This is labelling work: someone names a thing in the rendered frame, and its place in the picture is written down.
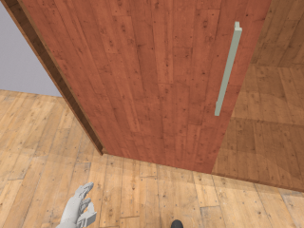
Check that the handle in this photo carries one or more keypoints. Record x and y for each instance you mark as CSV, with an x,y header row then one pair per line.
x,y
228,68

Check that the robot left hand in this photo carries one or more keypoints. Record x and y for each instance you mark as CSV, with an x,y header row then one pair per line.
x,y
74,210

